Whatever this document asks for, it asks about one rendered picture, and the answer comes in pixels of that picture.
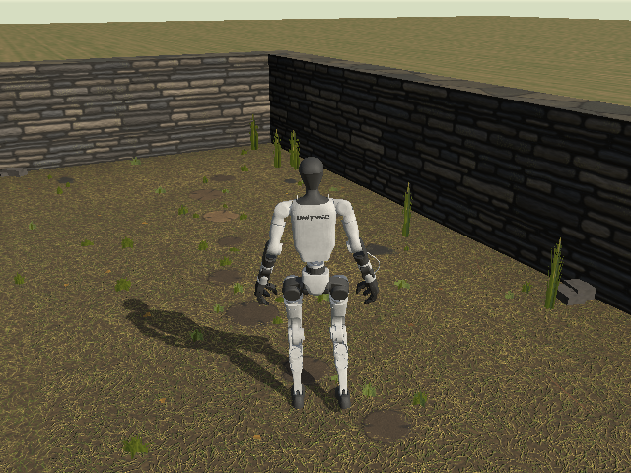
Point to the left robot upper arm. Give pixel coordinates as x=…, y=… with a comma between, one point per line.
x=281, y=211

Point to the robot thigh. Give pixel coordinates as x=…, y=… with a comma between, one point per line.
x=293, y=293
x=338, y=297

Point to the left robot thigh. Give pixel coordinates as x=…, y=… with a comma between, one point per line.
x=293, y=293

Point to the right robot forearm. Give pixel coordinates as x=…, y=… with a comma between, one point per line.
x=364, y=264

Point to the right robot thigh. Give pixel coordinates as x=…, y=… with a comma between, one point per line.
x=338, y=297

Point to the robot left hand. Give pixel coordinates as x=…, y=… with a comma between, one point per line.
x=260, y=292

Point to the robot right hand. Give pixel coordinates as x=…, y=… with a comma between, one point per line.
x=373, y=289

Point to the left robot forearm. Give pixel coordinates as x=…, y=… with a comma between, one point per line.
x=266, y=267

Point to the right robot upper arm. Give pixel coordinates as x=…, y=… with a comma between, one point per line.
x=345, y=209

